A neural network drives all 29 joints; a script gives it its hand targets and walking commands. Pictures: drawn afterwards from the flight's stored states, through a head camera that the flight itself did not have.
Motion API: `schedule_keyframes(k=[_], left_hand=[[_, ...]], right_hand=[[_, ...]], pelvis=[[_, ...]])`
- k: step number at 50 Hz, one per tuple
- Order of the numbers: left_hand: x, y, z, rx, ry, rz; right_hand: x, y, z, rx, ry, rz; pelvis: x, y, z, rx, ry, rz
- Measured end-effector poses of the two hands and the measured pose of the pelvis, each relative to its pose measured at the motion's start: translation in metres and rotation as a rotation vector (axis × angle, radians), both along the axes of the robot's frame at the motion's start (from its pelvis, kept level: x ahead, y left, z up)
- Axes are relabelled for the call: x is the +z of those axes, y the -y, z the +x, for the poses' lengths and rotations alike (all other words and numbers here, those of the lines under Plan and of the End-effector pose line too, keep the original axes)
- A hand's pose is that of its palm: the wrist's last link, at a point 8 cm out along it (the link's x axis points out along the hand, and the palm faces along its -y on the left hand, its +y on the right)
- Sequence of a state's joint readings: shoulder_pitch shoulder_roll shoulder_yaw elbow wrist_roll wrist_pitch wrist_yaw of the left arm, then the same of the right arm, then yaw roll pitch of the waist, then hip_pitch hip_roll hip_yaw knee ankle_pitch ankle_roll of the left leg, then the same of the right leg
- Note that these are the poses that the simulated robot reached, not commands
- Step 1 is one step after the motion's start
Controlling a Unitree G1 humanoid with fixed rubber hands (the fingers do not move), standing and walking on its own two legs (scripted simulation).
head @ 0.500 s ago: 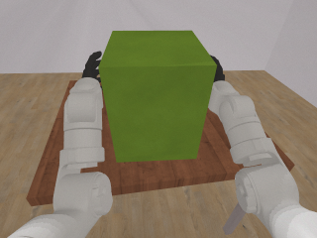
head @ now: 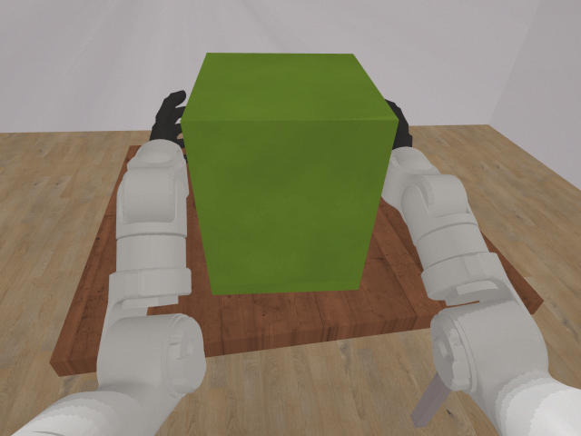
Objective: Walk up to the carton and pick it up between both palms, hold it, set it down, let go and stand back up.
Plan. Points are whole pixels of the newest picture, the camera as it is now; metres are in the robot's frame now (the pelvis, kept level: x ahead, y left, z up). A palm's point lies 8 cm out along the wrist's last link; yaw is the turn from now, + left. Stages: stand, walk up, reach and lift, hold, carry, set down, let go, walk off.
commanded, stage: hold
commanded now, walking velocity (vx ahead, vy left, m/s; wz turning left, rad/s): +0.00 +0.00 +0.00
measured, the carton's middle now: (283, 172) +0.38 +0.00 +0.22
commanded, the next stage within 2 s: none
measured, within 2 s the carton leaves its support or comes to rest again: neither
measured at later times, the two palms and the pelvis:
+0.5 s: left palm (166, 153) +0.37 +0.15 +0.26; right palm (393, 158) +0.37 -0.14 +0.25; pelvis +0.00 +0.00 +0.00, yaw +0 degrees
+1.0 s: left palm (166, 151) +0.36 +0.15 +0.26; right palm (395, 158) +0.36 -0.14 +0.26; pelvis +0.00 +0.00 +0.00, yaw +0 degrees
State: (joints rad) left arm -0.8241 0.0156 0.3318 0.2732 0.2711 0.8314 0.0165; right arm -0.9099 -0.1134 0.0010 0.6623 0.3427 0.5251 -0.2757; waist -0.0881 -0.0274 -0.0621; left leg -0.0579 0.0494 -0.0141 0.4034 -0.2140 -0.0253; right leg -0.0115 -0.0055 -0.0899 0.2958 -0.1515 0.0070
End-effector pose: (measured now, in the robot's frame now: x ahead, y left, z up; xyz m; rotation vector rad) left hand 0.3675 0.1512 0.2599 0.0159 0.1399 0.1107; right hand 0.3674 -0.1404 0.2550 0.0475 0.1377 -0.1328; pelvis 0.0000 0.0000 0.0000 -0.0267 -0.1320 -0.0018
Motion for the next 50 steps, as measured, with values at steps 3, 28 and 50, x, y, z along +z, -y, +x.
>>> schedule_keyframes(k=[3, 28, 50], left_hand=[[-0.0008, 0.0000, 0.0002, -0.001, 0.000, -0.001], [-0.0023, -0.0014, -0.0012, 0.000, 0.005, -0.003], [0.0010, -0.0004, -0.0027, 0.000, 0.008, 0.000]], right_hand=[[-0.0005, 0.0000, 0.0000, -0.001, -0.001, -0.001], [-0.0011, -0.0014, -0.0011, -0.001, 0.003, 0.000], [0.0006, -0.0004, -0.0028, -0.001, 0.004, 0.000]], pelvis=[[0.0000, -0.0003, 0.0007, 0.000, 0.001, 0.000], [-0.0003, -0.0021, 0.0026, -0.003, 0.010, -0.002], [-0.0002, -0.0008, -0.0006, -0.003, 0.008, 0.000]])
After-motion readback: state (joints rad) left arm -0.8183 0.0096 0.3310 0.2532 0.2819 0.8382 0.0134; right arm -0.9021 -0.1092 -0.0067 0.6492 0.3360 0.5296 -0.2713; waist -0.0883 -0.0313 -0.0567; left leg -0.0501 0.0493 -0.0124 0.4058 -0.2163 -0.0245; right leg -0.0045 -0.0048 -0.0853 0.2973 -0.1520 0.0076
